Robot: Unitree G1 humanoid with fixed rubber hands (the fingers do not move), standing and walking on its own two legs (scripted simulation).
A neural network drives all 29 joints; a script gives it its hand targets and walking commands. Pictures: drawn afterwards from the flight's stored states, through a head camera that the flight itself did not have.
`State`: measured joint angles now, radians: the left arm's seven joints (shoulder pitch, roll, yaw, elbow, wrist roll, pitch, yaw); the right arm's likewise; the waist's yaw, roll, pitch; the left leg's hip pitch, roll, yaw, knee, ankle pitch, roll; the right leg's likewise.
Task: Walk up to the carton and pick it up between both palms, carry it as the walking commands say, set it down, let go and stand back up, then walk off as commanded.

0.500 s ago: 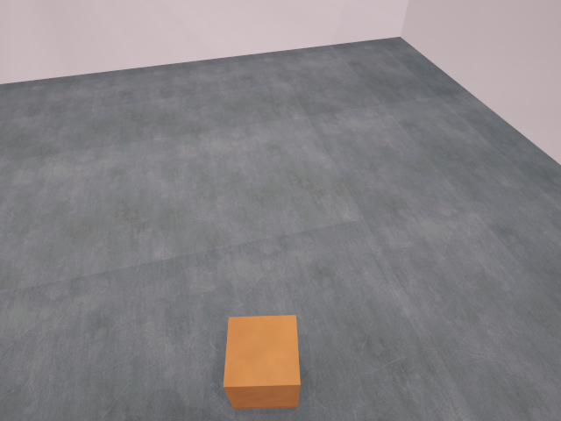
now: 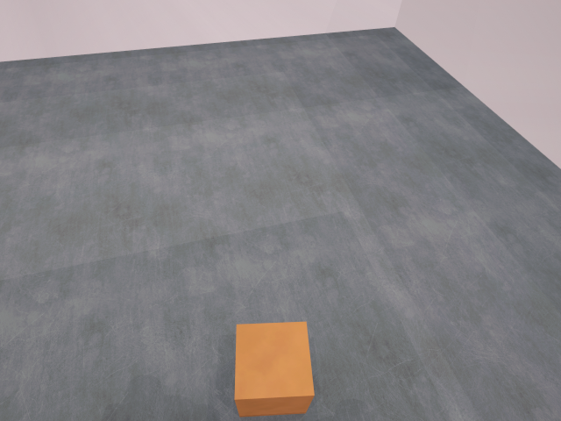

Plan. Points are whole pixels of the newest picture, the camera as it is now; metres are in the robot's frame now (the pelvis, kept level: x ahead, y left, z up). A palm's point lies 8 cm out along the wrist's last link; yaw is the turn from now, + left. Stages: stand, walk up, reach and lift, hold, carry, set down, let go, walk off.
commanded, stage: stand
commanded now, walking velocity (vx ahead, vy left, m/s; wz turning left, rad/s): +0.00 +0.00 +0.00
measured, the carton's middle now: (272, 370) +0.37 +0.01 -0.65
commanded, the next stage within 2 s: reach and lift in 0.22 s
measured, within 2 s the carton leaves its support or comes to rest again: neither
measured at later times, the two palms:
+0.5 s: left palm out of the picture +0.14 +0.21 -0.14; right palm out of the picture +0.15 -0.24 -0.13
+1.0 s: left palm (156, 411) +0.18 +0.21 -0.19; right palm (412, 404) +0.19 -0.22 -0.18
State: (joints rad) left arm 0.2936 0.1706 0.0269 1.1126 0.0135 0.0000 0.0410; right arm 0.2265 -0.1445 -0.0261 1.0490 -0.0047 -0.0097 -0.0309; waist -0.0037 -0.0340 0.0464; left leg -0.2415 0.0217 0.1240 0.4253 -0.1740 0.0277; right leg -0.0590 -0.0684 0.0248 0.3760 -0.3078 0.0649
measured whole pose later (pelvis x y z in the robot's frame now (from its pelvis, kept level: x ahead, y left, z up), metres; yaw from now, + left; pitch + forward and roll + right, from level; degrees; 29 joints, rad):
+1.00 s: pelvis -0.08 -0.02 -0.08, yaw +1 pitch +18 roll -1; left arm -0.21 0.22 0.10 0.49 0.01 0.45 -0.04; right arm -0.21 -0.12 -0.12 0.49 0.01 0.42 -0.02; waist 0.01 -0.03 0.02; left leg -1.03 0.04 0.01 0.99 -0.27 0.00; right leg -0.88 -0.01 0.02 1.07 -0.50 0.03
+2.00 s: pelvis -0.09 -0.01 -0.16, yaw -3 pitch +48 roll -3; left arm -0.94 0.22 0.39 0.85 0.08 0.09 -0.03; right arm -0.95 -0.19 -0.29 0.85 -0.02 0.07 0.00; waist 0.05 -0.02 -0.16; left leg -1.76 0.03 -0.03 1.17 -0.25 0.00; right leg -1.62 0.03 0.05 1.26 -0.48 0.06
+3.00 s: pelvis -0.13 -0.02 -0.38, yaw -6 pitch +42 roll -3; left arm -1.27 0.41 0.18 1.11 -0.19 -0.02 0.07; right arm -1.29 -0.29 -0.07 1.00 0.19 0.03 -0.11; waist 0.07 -0.02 0.25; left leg -2.37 0.03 -0.08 2.00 -0.37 -0.03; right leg -2.21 0.10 0.05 2.14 -0.67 0.09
